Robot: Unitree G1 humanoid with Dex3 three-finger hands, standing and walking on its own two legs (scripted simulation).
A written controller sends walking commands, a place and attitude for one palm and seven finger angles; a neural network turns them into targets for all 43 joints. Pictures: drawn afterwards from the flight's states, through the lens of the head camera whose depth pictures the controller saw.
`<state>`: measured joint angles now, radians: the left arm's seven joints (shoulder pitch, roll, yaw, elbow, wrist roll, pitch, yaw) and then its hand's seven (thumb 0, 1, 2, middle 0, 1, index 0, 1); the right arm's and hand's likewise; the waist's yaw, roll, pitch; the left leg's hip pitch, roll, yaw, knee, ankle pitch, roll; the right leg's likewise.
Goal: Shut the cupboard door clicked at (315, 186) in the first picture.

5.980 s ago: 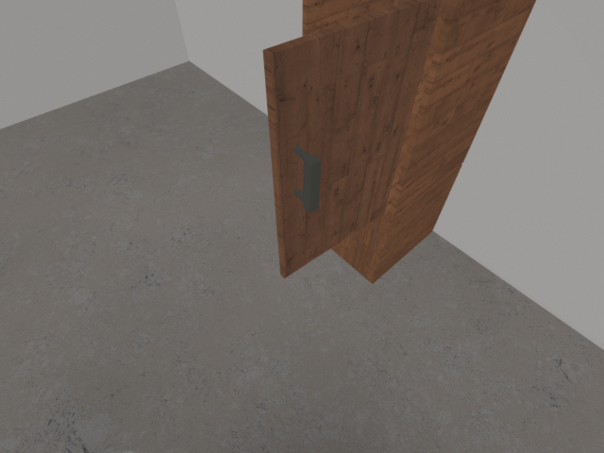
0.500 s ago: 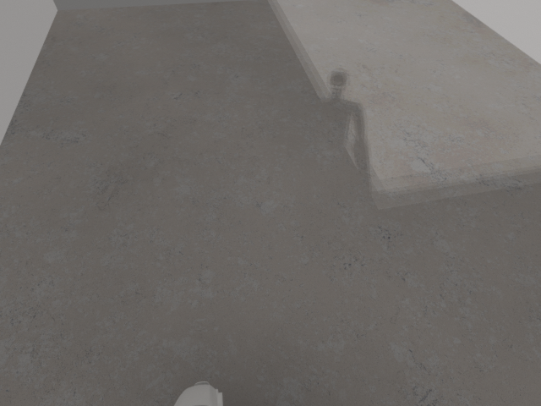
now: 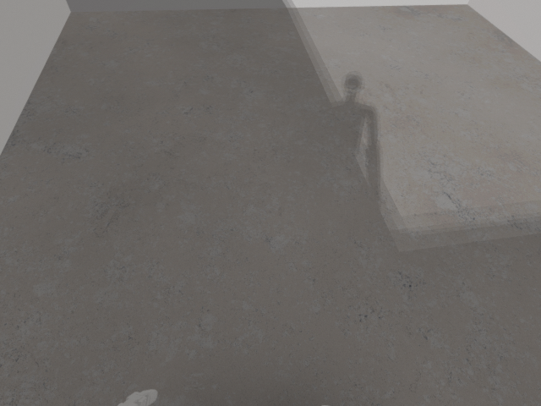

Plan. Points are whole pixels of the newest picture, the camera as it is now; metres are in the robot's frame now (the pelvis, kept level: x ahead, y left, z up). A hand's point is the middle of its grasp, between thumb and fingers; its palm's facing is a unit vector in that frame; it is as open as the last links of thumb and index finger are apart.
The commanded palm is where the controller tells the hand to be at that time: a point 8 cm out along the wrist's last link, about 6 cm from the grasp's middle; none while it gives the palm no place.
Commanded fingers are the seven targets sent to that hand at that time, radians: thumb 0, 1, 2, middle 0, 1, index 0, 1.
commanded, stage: walk to a spot facing it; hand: left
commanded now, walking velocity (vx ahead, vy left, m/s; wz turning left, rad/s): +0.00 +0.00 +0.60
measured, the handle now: out of the picture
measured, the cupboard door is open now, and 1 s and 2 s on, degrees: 86 86 86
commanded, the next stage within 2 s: none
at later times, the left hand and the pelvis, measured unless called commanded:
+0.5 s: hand out of the picture +0.09 +0.24 -0.18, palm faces +0.33 -0.91 -0.25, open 7.4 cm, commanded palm none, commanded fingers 0.00 0.90 0.90 -0.20 -0.30 -0.20 -0.30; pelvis +0.07 +0.00 -0.01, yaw +17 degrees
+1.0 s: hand out of the picture +0.04 +0.15 -0.17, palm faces +0.60 -0.77 -0.22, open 7.4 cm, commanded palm none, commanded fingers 0.00 0.90 0.90 -0.20 -0.30 -0.20 -0.30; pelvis +0.12 -0.04 -0.01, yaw +37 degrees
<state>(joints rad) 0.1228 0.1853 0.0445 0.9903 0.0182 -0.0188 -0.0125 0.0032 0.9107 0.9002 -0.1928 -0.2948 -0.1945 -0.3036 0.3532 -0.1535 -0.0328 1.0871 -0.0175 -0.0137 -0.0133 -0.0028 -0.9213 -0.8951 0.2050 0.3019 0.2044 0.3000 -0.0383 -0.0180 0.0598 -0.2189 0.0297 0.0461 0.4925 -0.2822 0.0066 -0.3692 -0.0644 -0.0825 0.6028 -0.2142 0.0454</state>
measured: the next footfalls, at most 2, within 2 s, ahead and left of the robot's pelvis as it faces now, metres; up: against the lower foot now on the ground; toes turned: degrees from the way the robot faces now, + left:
right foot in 0.02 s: +0.09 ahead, -0.14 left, +0.00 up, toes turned -5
left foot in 0.32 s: +0.11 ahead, +0.12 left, +0.00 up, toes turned +20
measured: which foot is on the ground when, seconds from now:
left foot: down 0.00-0.02, up 0.04-0.30, down 0.32-0.68, up 0.70-1.00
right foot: up 0.00-0.00, down 0.02-0.30, up 0.32-0.66, down 0.68-1.00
